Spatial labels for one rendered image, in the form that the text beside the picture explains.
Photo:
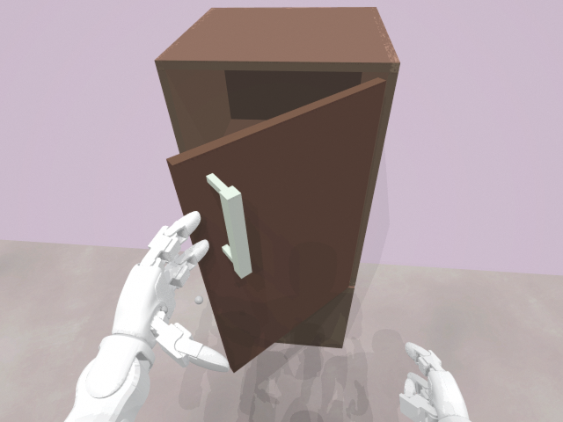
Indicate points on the cupboard door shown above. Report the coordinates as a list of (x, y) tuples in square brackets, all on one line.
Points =
[(303, 177)]

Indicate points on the left robot hand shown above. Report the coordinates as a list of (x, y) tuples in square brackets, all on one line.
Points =
[(150, 286)]

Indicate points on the left robot forearm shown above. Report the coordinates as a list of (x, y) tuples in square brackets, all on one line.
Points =
[(114, 386)]

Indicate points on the handle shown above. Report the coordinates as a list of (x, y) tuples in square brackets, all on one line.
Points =
[(233, 213)]

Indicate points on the right robot hand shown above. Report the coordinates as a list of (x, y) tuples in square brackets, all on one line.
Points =
[(437, 398)]

